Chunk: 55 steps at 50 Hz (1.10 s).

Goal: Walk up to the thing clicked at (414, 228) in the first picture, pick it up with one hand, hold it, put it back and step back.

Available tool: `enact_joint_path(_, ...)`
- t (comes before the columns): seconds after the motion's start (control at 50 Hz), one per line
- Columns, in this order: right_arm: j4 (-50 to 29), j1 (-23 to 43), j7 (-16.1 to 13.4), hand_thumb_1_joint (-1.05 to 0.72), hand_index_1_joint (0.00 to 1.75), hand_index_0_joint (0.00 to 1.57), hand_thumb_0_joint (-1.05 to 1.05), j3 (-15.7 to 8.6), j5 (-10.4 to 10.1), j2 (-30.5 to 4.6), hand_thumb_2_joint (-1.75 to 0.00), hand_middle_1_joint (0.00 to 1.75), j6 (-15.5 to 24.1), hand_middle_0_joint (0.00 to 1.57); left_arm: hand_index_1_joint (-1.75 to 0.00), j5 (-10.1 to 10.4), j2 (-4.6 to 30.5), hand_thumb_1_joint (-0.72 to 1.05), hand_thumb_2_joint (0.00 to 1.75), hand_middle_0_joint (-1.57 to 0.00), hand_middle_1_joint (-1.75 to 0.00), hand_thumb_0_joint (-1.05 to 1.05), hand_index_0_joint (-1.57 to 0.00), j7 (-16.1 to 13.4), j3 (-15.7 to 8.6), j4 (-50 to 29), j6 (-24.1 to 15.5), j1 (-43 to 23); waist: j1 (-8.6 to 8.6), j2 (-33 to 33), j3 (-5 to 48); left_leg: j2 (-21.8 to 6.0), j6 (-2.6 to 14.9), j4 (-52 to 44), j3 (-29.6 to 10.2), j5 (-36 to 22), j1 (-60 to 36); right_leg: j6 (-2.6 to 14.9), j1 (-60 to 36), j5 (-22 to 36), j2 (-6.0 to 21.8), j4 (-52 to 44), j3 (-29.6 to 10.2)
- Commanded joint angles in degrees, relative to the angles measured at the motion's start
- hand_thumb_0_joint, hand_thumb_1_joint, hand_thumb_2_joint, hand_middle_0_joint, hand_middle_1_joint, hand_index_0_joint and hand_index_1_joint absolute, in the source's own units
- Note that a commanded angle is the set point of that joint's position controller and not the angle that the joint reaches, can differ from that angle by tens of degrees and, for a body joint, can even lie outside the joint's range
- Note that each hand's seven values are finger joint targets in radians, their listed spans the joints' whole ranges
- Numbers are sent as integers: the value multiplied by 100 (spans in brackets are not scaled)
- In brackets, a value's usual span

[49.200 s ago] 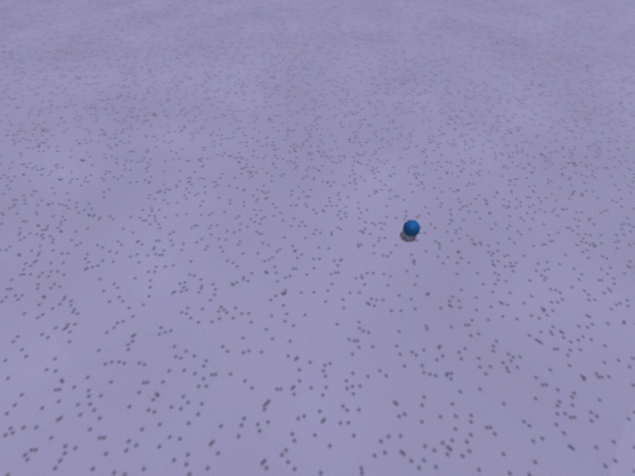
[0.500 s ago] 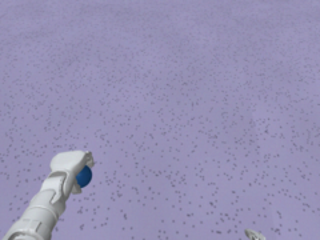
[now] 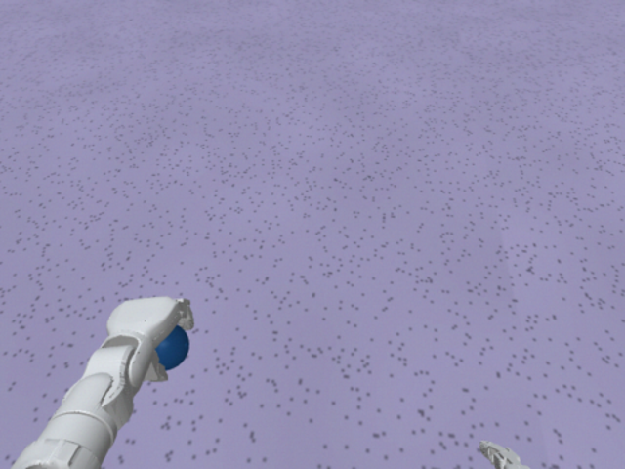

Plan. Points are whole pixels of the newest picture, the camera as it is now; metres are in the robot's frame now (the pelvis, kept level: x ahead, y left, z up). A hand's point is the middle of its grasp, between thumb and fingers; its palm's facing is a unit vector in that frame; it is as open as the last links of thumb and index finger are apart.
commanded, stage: hold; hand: left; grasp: from above
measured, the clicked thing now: (165, 346) +0.32 +0.23 -0.08
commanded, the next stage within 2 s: crouch in 1.20 s
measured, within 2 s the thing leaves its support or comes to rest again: neither
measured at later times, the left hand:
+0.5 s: hand (156, 360) +0.28 +0.21 -0.03, palm faces -0.45 -0.06 -0.89, open 9.4 cm
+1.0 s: hand (152, 364) +0.27 +0.21 -0.02, palm faces -0.45 -0.06 -0.89, open 9.3 cm
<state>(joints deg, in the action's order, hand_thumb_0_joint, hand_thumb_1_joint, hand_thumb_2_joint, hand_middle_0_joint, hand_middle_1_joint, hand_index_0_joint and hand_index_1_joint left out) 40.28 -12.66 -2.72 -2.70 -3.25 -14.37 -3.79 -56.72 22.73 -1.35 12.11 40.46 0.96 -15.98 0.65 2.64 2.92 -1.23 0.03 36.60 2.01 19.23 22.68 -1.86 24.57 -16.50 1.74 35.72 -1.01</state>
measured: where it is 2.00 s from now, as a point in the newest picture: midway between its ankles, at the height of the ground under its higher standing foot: outside the picture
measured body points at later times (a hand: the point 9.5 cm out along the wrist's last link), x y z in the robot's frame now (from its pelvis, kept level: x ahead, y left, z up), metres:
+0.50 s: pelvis -0.01 -0.01 +0.01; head +0.00 -0.03 +0.46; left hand +0.30 +0.21 +0.02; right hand +0.13 -0.27 -0.11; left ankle -0.01 +0.12 -0.72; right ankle +0.02 -0.14 -0.72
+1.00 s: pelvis -0.02 -0.01 +0.01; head -0.01 -0.03 +0.46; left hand +0.29 +0.21 +0.03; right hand +0.13 -0.26 -0.10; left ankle -0.01 +0.12 -0.72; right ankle +0.02 -0.14 -0.72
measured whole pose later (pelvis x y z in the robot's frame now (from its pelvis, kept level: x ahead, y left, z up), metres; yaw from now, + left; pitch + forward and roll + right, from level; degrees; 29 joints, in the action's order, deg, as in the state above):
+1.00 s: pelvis -0.02 -0.01 +0.01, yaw +0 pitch +0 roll +1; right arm 39.2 -9.9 -3.6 -1.4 -3.5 -14.4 -4.3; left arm -56.0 23.0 2.6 12.7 36.2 0.3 -13.9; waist -0.4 2.9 0.0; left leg -1.1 -0.6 27.9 2.2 13.8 14.1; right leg -1.2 16.9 -12.1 1.7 28.9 -1.1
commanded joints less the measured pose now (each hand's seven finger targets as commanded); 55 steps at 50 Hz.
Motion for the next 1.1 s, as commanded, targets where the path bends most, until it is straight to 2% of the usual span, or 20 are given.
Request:
enact_joint_path(0.0,-715,291,-54,-90,30,20,0,-241,-13,-763,-89,30,184,20,-77,-56,1212,53,69,-79,-85,0,-86,-210,-534,-1040,27,-1781,-34,-183,1480,223,50,-553,-30,-1705,-759,209,-798,1360,-317,-504,85)
enact_joint_path(0.08,-718,306,-52,-90,30,20,0,-238,-19,-774,-89,30,163,20,-79,-12,1264,54,70,-78,-86,0,-86,-142,-535,-1254,18,-1938,-73,-40,1580,179,20,-635,-43,-1906,-894,225,-913,1466,-349,-507,121)
enact_joint_path(0.2,-772,430,-62,-89,30,20,0,-208,-22,-744,-89,30,157,20,-80,14,1242,52,66,-75,-88,0,-83,-98,-563,-1205,16,-1822,-82,-96,1361,201,52,-782,-10,-1606,-889,211,-949,1210,-320,-697,91)
enact_joint_path(0.26,-836,494,-62,-90,30,20,0,-201,-28,-752,-89,30,156,20,-81,23,1130,53,67,-76,-89,0,-85,-65,-455,-1331,11,-1899,-34,-154,1368,203,63,-841,-11,-1560,-978,205,-941,1183,-307,-748,89)
enact_joint_path(0.3,-822,508,-68,-90,30,20,0,-205,-20,-759,-89,30,155,20,-79,18,1248,52,66,-76,-87,0,-84,-60,-592,-1282,1,-1765,-100,-175,1340,209,64,-882,-4,-1526,-1005,204,-1030,1130,-302,-792,93)
enact_joint_path(0.34,-825,551,-74,-90,30,20,0,-192,-20,-739,-89,30,152,20,-80,-10,1162,52,67,-76,-89,0,-84,-40,-465,-1417,-5,-1886,-55,-137,1396,215,68,-895,7,-1603,-1090,199,-1010,1228,-290,-811,78)
enact_joint_path(0.38,-823,584,-78,-90,30,20,0,-179,-22,-748,-89,30,147,20,-80,-7,1275,53,67,-76,-89,0,-84,-54,-597,-1417,2,-1870,-90,-173,1321,219,74,-933,13,-1475,-1096,185,-1060,1099,-284,-888,77)
enact_joint_path(0.54,-867,703,-87,-90,30,20,0,-152,-34,-735,-89,30,155,20,-80,16,1164,54,65,-77,-89,0,-85,38,-503,-1430,-6,-1765,-105,-182,1180,202,73,-1100,-2,-1337,-1156,205,-1083,941,-282,-983,90)
enact_joint_path(0.58,-860,721,-100,-90,30,20,0,-148,-34,-730,-89,30,166,20,-81,32,1281,54,64,-76,-91,0,-85,76,-596,-1442,-13,-1748,-129,-129,1199,195,65,-1121,-1,-1377,-1193,205,-1133,944,-288,-1016,103)
enact_joint_path(0.64,-888,740,-111,-90,30,20,0,-127,-32,-720,-89,30,181,20,-81,68,1220,54,63,-75,-91,0,-85,108,-532,-1576,-28,-1804,-106,-150,1130,193,66,-1161,-7,-1267,-1185,197,-1111,853,-289,-1069,98)
enact_joint_path(0.66,-887,760,-117,-90,30,20,0,-125,-30,-724,-89,30,184,20,-81,70,1281,54,64,-76,-90,0,-86,107,-641,-1464,-25,-1648,-136,-192,1071,194,74,-1180,-7,-1224,-1167,196,-1134,817,-284,-1095,92)
enact_joint_path(0.68,-903,769,-115,-90,30,20,0,-118,-34,-719,-89,30,192,20,-80,83,1194,55,64,-77,-90,0,-86,123,-507,-1593,-39,-1801,-90,-186,1112,187,70,-1191,-14,-1232,-1190,203,-1091,833,-290,-1074,90)
enact_joint_path(0.72,-923,794,-124,-90,30,20,0,-122,-38,-724,-90,30,184,20,-80,54,1348,55,65,-77,-89,0,-86,125,-678,-1516,-50,-1731,-136,-212,1091,212,85,-1203,20,-1244,-1207,196,-1173,832,-267,-1119,77)
enact_joint_path(0.76,-919,797,-120,-90,30,20,0,-106,-29,-680,-90,30,198,20,-82,49,1110,56,65,-78,-91,0,-87,184,-404,-1703,-78,-1870,-86,-147,1192,202,78,-1193,7,-1373,-1298,202,-1161,967,-274,-1077,93)
enact_joint_path(0.8,-885,768,-136,-90,30,20,0,-118,-31,-725,-90,30,192,20,-81,55,1318,55,65,-77,-90,0,-86,164,-631,-1577,-77,-1683,-162,-116,1183,198,64,-1215,9,-1431,-1312,213,-1207,1000,-281,-1097,94)
enact_joint_path(0.84,-899,765,-137,-90,30,20,0,-109,-27,-710,-90,30,200,20,-81,72,1183,56,65,-77,-91,0,-86,195,-446,-1738,-105,-1957,-67,-131,1187,182,57,-1237,-3,-1447,-1383,215,-1142,1021,-302,-1097,108)
enact_joint_path(0.86,-878,764,-147,-90,30,20,0,-114,-37,-723,-89,30,197,20,-80,47,1380,55,64,-77,-89,0,-86,179,-664,-1580,-99,-1852,-123,-170,1114,183,69,-1248,-3,-1354,-1336,206,-1183,913,-293,-1154,116)
enact_joint_path(0.94,-908,838,-142,-90,30,20,0,-75,-26,-684,-90,30,210,20,-81,37,1170,55,62,-77,-91,0,-86,156,-506,-1447,-90,-1718,-106,-225,925,209,75,-1296,5,-1164,-1251,203,-1091,732,-266,-1211,107)
enact_joint_path(0.98,-919,846,-137,-90,30,20,0,-94,-39,-682,-90,30,198,20,-80,36,1225,56,63,-77,-90,0,-86,156,-589,-1496,-89,-1582,-188,-223,1027,222,80,-1291,20,-1218,-1271,205,-1168,775,-254,-1207,98)
enact_joint_path(1.08,-863,793,-138,-90,30,20,0,-97,-28,-688,-90,30,196,20,-80,-1,1206,57,65,-79,-89,0,-88,89,-545,-1563,-84,-1846,-114,-171,1128,224,73,-1262,30,-1297,-1353,198,-1174,889,-260,-1187,86)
